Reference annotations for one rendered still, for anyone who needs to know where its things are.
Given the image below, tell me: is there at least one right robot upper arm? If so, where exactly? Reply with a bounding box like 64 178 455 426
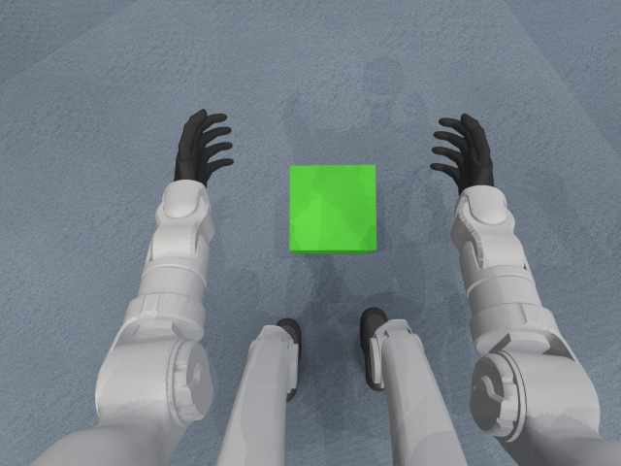
470 349 621 466

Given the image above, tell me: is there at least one robot thigh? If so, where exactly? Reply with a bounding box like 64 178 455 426
370 329 468 466
215 335 299 466

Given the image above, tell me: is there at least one right robot hand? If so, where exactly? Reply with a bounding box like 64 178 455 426
430 114 495 196

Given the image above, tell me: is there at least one robot right forearm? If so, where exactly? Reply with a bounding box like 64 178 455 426
450 185 600 430

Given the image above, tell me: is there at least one robot left forearm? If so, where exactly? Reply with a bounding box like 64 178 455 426
95 180 215 417

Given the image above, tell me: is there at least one carton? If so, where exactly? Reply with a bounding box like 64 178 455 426
290 165 376 254

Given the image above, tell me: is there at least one left robot hand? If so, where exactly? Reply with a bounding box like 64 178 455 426
174 109 234 188

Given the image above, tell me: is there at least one robot left thigh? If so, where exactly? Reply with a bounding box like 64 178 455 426
215 335 299 466

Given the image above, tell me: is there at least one left robot upper arm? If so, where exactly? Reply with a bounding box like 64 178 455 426
28 337 213 466

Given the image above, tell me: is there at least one robot right thigh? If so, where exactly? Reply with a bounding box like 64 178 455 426
370 329 468 466

